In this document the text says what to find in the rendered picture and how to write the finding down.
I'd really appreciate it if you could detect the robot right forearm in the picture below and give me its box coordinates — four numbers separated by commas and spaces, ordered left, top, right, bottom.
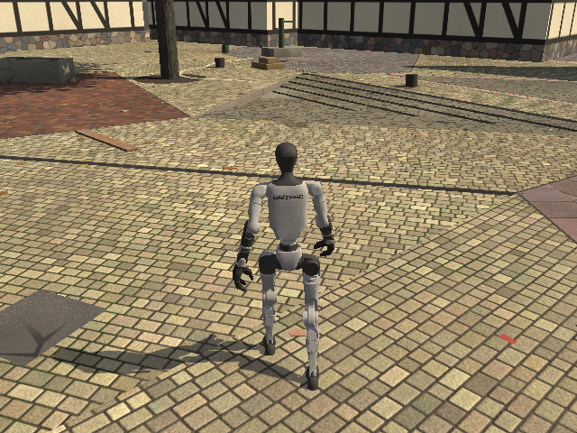
319, 215, 334, 244

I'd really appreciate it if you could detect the left robot upper arm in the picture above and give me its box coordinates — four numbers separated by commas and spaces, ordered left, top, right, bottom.
246, 182, 269, 234

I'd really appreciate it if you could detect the right robot hand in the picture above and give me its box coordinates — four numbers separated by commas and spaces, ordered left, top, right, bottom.
314, 240, 334, 257

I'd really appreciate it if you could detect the robot left forearm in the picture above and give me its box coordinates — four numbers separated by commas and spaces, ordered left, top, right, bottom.
235, 220, 255, 267

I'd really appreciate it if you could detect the right robot upper arm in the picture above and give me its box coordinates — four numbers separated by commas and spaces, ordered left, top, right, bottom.
306, 180, 329, 228

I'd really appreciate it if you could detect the robot right thigh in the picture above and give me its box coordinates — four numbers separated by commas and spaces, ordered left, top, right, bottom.
301, 253, 320, 327

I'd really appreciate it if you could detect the left robot hand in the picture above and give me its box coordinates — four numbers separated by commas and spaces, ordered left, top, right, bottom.
233, 265, 253, 292

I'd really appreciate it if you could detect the robot right shin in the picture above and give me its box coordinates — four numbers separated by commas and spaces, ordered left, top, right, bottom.
306, 311, 319, 377

